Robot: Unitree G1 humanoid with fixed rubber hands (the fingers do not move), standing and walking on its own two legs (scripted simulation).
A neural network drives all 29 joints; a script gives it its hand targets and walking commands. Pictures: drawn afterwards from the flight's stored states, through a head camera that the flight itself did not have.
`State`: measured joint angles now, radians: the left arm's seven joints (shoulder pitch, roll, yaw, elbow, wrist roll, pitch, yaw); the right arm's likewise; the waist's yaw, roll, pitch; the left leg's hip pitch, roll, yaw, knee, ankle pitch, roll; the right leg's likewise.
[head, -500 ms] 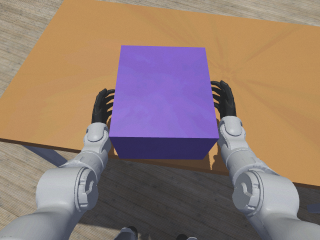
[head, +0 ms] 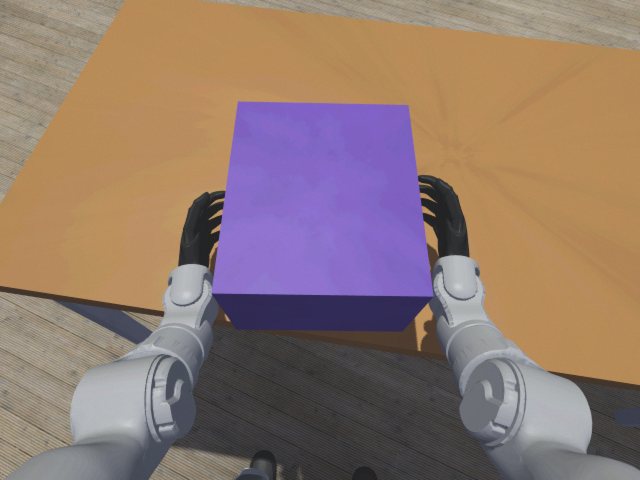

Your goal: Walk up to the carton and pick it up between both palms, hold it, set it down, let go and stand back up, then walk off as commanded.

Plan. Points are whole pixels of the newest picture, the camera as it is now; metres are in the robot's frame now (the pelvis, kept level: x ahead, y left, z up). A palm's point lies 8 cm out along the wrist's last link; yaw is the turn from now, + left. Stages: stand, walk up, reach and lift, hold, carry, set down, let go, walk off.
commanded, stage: reach and lift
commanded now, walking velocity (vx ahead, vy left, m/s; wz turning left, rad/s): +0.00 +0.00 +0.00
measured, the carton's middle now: (321, 218) +0.46 +0.04 -0.03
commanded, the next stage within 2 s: none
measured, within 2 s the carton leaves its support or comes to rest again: leaves its support in 1.04 s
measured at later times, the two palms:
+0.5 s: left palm (195, 268) +0.37 +0.20 -0.03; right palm (450, 250) +0.41 -0.13 +0.00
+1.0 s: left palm (195, 285) +0.34 +0.19 -0.02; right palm (459, 264) +0.39 -0.14 +0.01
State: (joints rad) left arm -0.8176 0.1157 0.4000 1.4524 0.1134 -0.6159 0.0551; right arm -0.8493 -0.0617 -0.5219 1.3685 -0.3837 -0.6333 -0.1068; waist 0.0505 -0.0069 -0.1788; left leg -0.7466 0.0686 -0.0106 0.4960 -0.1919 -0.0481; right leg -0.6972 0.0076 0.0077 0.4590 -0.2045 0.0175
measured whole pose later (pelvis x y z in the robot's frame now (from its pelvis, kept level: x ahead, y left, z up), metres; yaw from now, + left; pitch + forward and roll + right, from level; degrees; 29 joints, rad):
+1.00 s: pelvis -0.02 +0.00 +0.00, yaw +1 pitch +24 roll -2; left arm -0.70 0.09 0.10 1.42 -0.18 -0.58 0.12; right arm -0.78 -0.10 -0.17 1.38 -0.11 -0.53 -0.12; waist 0.03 0.03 -0.26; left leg -0.75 0.07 -0.03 0.47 -0.15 -0.05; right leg -0.67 0.01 -0.02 0.40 -0.15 0.02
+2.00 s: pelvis -0.02 +0.01 +0.02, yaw +4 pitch +0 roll -1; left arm -0.47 0.04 0.18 0.39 0.09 0.38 0.08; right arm -0.53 -0.09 -0.06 0.56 0.16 0.20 -0.16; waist -0.07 -0.02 -0.03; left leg -0.20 0.04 -0.04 0.33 -0.14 -0.04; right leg -0.11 -0.02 -0.04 0.26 -0.15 0.03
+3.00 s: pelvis -0.02 +0.00 +0.02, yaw +3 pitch -4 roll -1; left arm -0.48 -0.01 0.26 0.16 0.24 0.59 -0.01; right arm -0.55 -0.08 -0.06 0.46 0.15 0.30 -0.16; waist -0.09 -0.05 0.02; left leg -0.09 0.04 -0.03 0.31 -0.14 -0.04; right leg -0.02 -0.02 -0.03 0.26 -0.16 0.03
